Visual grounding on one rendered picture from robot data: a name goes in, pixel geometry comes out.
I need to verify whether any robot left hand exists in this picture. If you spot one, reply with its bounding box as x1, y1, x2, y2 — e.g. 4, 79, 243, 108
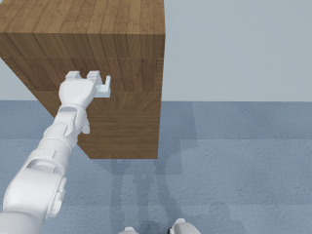
58, 70, 102, 135

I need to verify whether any cabinet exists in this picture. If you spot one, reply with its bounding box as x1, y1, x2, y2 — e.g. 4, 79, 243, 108
0, 0, 166, 159

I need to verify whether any handle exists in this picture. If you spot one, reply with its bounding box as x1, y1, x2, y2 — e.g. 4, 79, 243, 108
94, 75, 111, 98

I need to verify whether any robot right shin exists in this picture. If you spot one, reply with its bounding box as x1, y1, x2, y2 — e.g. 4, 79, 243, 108
174, 218, 185, 226

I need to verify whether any robot left forearm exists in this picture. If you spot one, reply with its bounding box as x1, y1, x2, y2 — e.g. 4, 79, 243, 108
3, 103, 86, 211

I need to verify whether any robot shin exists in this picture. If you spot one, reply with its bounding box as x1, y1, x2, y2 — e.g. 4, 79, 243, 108
174, 218, 185, 226
125, 227, 135, 231

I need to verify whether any robot left upper arm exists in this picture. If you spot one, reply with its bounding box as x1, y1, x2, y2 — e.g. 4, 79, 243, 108
0, 168, 67, 234

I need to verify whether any robot left shin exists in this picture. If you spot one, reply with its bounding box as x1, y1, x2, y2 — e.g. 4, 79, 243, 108
125, 227, 135, 231

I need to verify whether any drawer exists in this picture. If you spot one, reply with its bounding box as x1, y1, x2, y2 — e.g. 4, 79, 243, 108
10, 57, 155, 92

